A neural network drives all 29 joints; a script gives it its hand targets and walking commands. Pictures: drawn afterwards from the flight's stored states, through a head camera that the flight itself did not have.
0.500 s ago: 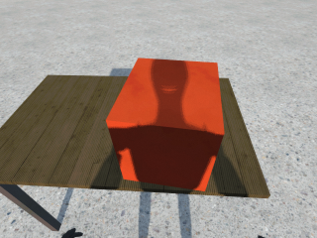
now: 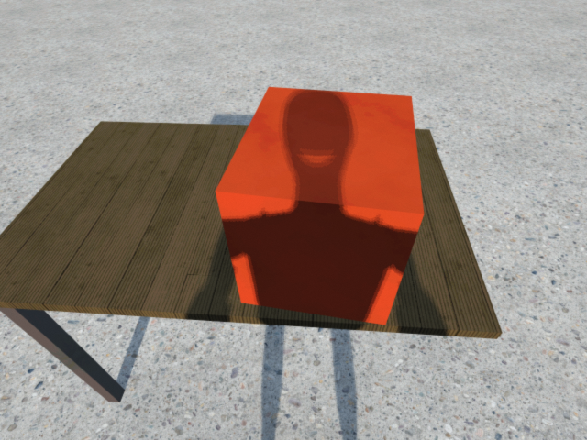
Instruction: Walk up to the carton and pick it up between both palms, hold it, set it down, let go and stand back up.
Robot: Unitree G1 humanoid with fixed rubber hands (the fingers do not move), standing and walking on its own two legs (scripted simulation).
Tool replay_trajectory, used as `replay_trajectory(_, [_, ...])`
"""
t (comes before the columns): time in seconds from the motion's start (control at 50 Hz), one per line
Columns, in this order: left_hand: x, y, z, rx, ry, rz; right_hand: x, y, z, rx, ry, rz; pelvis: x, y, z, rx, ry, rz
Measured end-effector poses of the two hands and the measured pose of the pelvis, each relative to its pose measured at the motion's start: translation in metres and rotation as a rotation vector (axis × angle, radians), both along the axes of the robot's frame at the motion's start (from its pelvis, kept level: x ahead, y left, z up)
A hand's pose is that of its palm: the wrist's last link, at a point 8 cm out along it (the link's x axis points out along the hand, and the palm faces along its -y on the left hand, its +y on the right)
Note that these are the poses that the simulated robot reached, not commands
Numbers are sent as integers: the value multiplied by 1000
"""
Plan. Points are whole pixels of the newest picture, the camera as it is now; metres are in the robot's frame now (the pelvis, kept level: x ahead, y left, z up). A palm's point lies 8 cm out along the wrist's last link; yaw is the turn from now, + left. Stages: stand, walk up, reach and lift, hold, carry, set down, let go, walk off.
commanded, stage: stand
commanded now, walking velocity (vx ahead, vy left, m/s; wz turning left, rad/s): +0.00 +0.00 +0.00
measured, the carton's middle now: (324, 201) +0.51 -0.04 +0.04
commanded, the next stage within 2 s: none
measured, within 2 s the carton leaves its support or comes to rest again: neither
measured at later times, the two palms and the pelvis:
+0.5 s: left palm out of the picture +0.03 +0.25 -0.11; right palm out of the picture +0.04 -0.27 -0.13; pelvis +0.01 -0.01 +0.00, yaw +0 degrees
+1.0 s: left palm out of the picture +0.04 +0.25 -0.11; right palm out of the picture +0.05 -0.27 -0.13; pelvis +0.02 -0.01 +0.00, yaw +1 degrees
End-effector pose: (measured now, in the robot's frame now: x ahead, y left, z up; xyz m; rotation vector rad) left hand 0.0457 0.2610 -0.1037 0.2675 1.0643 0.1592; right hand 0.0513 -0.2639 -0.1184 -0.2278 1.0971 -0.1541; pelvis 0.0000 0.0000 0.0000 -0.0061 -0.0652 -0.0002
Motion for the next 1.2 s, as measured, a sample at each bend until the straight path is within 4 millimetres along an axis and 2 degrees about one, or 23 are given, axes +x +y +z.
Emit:
replay_trajectory(0.14, [-27, 3, -3, 13, 76, 16, -18, -3, -6, 1, 58, -3, -6, -2, -1, 2, 14, 4])
replay_trajectory(0.24, [-36, 1, -5, 17, 105, 26, -22, -5, -9, 3, 80, -5, -4, -4, -2, 1, 18, 6])
replay_trajectory(0.34, [-31, -3, -6, 13, 103, 30, -19, -6, -10, 7, 80, -7, 2, -7, -2, 2, 19, 6])
replay_trajectory(0.52, [-10, -13, -7, 1, 85, 23, -8, -7, -11, 9, 87, -3, 11, -11, -1, 3, 25, 7])
replay_trajectory(0.78, [8, -16, -7, 0, 75, 29, 4, -7, -11, 6, 91, -2, 21, -13, 0, 3, 24, 9])
replay_trajectory(0.92, [5, -16, -8, -2, 92, 37, 3, -5, -11, 8, 102, -2, 21, -13, 1, 3, 22, 10])
replay_trajectory(1.2, [-15, -16, -14, -11, 160, 58, -12, -2, -13, 6, 157, -14, 20, -11, 2, 2, 26, 11])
